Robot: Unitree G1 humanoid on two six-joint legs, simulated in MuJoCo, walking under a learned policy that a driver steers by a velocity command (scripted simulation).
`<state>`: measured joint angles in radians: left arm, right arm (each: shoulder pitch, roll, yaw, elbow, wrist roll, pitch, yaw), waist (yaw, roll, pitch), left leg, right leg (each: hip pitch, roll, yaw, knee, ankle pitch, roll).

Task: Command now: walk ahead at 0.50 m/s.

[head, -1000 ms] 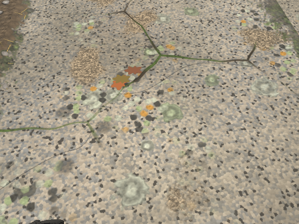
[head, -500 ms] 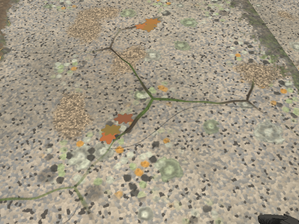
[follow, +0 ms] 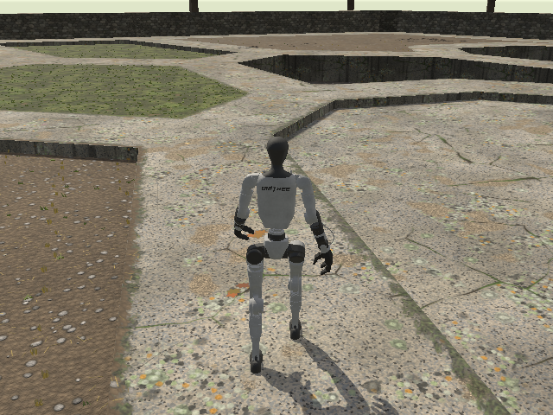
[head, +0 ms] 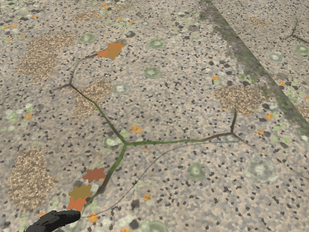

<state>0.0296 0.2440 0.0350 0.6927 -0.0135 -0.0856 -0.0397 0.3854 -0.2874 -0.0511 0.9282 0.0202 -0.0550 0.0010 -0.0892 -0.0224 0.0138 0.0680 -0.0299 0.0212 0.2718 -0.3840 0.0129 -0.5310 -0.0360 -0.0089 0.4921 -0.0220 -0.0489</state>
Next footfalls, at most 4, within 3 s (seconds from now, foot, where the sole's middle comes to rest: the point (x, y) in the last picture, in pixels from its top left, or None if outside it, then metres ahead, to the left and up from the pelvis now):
0.02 right None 0.18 -0.12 -0.77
0.56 left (121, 231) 0.48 0.13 -0.77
1.08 right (172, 164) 0.77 -0.12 -0.77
1.62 left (117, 125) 1.03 0.14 -0.77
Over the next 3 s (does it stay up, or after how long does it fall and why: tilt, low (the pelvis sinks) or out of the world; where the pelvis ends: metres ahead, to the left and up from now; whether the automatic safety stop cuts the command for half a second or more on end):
stays up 1.04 0.01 0.01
